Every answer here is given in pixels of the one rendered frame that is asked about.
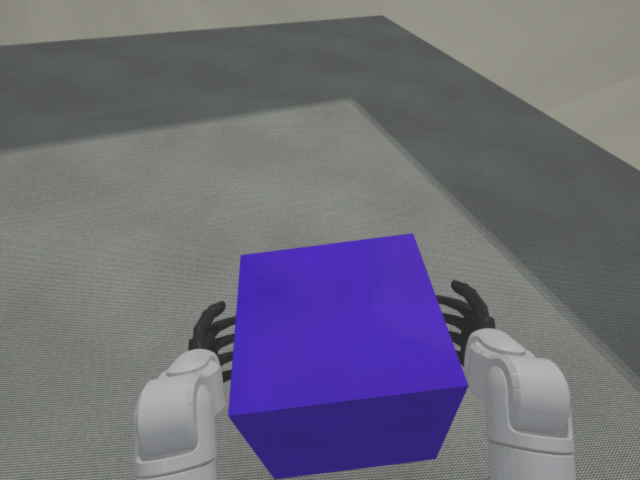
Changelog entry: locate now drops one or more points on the robot right hand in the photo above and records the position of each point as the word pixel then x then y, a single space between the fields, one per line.
pixel 475 314

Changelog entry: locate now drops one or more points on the right robot forearm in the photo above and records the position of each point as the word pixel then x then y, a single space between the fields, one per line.
pixel 528 409

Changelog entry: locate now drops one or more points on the robot left hand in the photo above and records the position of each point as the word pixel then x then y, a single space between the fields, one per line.
pixel 204 335

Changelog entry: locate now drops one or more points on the left robot forearm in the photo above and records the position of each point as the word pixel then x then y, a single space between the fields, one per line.
pixel 174 420

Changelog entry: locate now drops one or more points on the carton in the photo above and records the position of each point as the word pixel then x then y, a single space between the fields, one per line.
pixel 342 358

